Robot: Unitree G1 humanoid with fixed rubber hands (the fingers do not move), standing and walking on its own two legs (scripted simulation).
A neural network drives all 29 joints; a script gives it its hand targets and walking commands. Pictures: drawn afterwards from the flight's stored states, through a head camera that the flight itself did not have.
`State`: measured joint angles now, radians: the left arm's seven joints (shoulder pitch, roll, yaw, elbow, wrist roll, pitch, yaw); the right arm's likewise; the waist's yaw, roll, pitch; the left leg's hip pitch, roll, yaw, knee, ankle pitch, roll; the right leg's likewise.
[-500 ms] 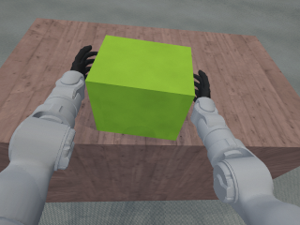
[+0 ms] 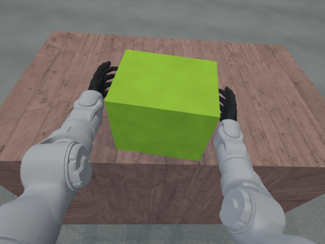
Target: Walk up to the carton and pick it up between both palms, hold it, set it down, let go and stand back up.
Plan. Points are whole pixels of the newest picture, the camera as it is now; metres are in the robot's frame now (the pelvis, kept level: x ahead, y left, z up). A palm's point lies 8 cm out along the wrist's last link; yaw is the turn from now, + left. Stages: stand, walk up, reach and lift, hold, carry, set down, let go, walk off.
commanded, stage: reach and lift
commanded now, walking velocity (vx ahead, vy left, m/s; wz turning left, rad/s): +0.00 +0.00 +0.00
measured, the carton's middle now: (163, 107) +0.46 -0.06 +0.07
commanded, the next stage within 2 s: none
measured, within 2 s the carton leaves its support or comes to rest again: leaves its support in 0.94 s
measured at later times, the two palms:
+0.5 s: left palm (102, 94) +0.47 +0.10 +0.12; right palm (230, 123) +0.37 -0.22 +0.09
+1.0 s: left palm (104, 91) +0.47 +0.09 +0.13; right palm (233, 123) +0.37 -0.23 +0.09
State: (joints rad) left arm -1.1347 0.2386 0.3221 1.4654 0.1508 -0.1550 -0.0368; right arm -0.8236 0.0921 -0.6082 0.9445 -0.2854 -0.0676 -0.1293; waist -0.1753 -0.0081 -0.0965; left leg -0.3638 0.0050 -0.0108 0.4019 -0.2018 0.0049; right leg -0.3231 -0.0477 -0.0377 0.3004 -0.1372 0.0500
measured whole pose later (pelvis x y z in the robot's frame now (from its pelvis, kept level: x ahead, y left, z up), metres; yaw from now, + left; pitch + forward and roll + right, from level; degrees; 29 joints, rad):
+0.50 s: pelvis +0.01 -0.01 +0.00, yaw +0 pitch +3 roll -1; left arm -1.00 0.13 0.49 1.17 0.31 -0.02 -0.11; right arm -0.69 0.18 -0.64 0.72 -0.40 -0.05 -0.10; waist -0.15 -0.02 0.01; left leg -0.19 0.01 0.01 0.33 -0.21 0.00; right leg -0.17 -0.05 -0.05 0.27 -0.16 0.04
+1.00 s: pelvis +0.01 +0.00 +0.00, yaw -2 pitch +4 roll -1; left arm -0.97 0.09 0.42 1.12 0.32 -0.06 -0.05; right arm -0.69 0.11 -0.67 0.90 -0.37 -0.25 -0.10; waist -0.12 -0.01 -0.04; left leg -0.20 0.03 0.04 0.33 -0.20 0.00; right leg -0.17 -0.04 -0.09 0.23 -0.13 0.04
